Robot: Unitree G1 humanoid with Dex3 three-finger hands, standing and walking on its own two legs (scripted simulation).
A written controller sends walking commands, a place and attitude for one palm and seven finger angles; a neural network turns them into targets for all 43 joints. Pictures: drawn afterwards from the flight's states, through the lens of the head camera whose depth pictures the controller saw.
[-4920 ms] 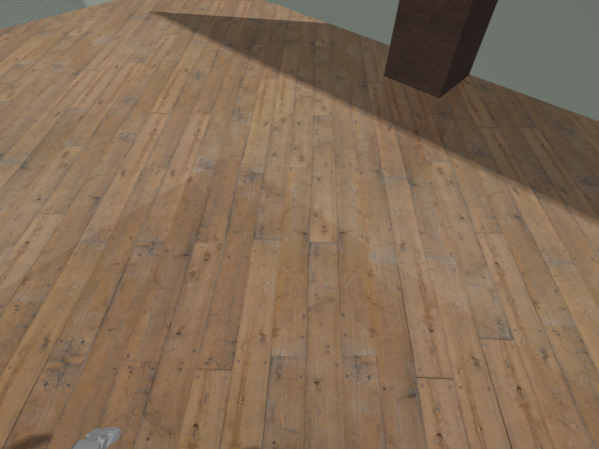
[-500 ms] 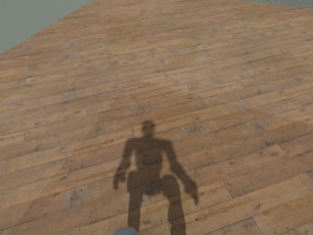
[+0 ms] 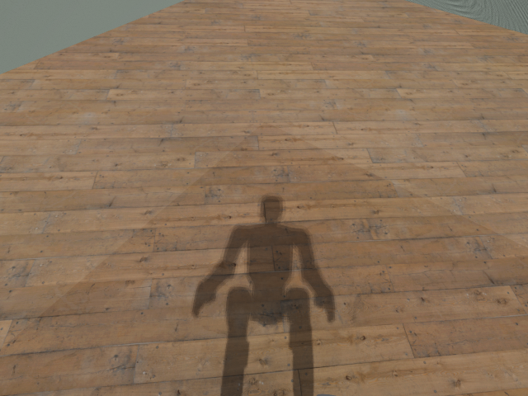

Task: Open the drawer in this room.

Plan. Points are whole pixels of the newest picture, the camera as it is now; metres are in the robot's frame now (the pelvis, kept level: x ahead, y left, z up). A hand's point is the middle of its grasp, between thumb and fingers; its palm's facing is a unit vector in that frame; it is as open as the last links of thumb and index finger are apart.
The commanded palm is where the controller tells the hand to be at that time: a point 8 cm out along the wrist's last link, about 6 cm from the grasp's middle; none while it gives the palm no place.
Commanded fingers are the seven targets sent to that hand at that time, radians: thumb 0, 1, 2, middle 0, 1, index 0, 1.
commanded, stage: turn or walk to find it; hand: left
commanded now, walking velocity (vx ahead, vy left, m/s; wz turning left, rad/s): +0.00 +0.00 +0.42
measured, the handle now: out of the picture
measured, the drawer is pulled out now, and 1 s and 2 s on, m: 0.00 0.00 0.00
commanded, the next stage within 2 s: none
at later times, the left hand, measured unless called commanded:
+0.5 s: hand out of the picture -0.02 +0.18 -0.17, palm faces +0.26 -0.94 -0.24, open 7.3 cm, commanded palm none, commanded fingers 0.00 0.90 0.90 -0.20 -0.30 -0.20 -0.30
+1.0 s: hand out of the picture -0.05 +0.22 -0.16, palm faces +0.44 -0.86 -0.25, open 7.3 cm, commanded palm none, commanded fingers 0.00 0.90 0.90 -0.20 -0.30 -0.20 -0.30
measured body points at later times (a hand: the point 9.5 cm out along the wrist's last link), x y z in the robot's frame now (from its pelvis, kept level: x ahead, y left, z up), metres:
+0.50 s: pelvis -0.03 -0.02 -0.01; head +0.00 -0.02 +0.44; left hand -0.03 +0.23 -0.15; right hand +0.08 -0.27 -0.16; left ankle -0.07 +0.11 -0.70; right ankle -0.01 -0.14 -0.74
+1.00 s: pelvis -0.06 -0.01 -0.01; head -0.03 -0.01 +0.44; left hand -0.07 +0.26 -0.14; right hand +0.10 -0.21 -0.16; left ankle -0.07 +0.10 -0.74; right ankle -0.01 -0.12 -0.73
